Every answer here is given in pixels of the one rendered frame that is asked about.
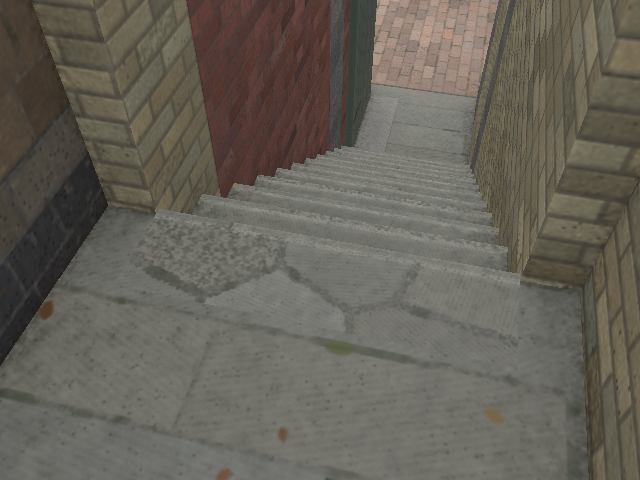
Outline stairs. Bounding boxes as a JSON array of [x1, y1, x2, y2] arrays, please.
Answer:
[[191, 147, 507, 271]]

